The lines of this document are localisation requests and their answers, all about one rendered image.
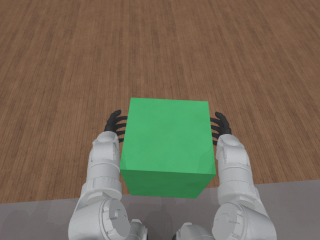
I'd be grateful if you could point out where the carton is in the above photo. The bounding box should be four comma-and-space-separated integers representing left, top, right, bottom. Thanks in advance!
120, 97, 216, 199

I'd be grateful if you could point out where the left robot upper arm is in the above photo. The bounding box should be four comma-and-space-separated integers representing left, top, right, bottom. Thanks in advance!
68, 197, 131, 240

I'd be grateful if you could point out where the right robot forearm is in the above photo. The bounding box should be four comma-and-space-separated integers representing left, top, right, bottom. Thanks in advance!
215, 134, 270, 219

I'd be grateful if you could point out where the left robot shin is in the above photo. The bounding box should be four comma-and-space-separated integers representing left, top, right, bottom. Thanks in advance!
132, 219, 142, 224

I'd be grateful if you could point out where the left robot thigh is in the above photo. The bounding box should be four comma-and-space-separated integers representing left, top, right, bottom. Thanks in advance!
125, 221, 148, 240

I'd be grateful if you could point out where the right robot upper arm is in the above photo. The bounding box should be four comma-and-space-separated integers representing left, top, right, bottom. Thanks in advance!
212, 201, 277, 240

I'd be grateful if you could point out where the robot right hand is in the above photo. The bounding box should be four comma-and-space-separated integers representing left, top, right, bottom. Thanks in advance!
210, 111, 232, 146

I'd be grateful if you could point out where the left robot forearm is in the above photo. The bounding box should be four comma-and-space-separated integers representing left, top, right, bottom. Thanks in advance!
68, 131, 122, 238

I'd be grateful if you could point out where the robot left hand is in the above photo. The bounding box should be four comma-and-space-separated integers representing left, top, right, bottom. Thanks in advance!
104, 110, 128, 143

